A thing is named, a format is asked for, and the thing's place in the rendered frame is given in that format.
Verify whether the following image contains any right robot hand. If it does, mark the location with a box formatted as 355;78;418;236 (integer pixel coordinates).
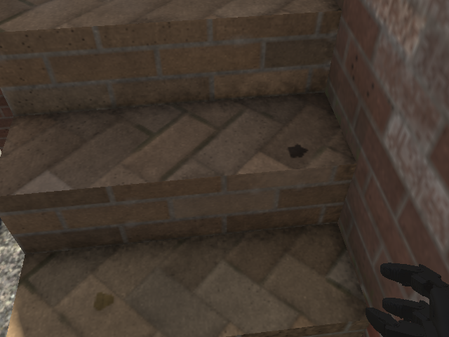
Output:
366;263;449;337

